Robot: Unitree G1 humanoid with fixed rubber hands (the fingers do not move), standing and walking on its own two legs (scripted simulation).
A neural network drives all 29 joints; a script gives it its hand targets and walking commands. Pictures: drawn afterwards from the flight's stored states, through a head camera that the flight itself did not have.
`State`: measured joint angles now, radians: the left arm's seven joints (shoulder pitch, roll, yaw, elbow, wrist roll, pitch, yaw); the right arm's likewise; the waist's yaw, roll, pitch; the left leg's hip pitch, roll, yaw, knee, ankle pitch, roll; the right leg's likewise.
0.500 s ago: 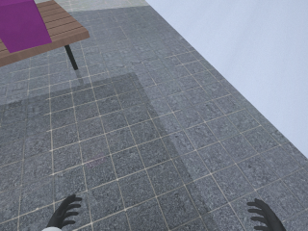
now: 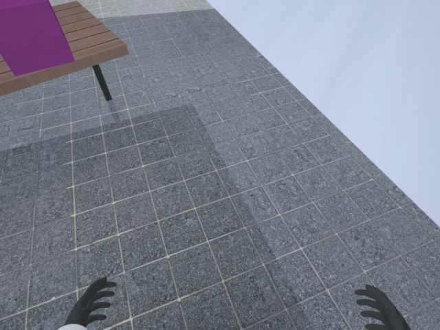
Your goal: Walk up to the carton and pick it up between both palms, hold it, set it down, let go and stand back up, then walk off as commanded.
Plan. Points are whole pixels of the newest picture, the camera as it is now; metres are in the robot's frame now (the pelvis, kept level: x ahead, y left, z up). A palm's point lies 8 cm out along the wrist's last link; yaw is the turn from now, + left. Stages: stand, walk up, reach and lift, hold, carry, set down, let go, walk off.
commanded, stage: stand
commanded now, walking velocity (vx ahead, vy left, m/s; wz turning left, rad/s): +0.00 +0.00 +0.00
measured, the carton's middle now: (28, 27) +1.19 +0.83 +0.02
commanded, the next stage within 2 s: walk up in 1.34 s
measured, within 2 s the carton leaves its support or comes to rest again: neither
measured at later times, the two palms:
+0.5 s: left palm out of the picture +0.14 +0.29 -0.07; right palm out of the picture +0.12 -0.28 -0.08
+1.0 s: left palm out of the picture +0.12 +0.30 -0.07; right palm out of the picture +0.11 -0.27 -0.08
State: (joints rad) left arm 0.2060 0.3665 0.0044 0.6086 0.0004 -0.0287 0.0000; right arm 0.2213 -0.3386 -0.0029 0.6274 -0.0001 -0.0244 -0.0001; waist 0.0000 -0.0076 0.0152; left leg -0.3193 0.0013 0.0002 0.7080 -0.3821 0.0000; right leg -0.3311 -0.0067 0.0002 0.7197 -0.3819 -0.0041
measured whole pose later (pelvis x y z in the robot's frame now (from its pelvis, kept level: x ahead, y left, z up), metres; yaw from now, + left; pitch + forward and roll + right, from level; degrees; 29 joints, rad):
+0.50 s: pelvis -0.01 +0.00 +0.00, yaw +0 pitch -1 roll +0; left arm 0.21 0.37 0.00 0.64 0.00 -0.03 0.00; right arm 0.22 -0.34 0.00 0.67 0.00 -0.02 0.00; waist 0.00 -0.01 0.02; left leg -0.32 0.00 0.00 0.71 -0.37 0.00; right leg -0.33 -0.01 0.00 0.72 -0.37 0.00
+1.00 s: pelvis -0.02 +0.01 +0.00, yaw +0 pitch -2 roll +0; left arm 0.21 0.37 0.00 0.68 0.00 -0.03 0.00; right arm 0.21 -0.35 0.00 0.71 0.00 -0.02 0.00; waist 0.00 -0.01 0.02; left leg -0.32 0.00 0.00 0.71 -0.36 0.01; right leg -0.32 -0.01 0.00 0.69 -0.34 0.00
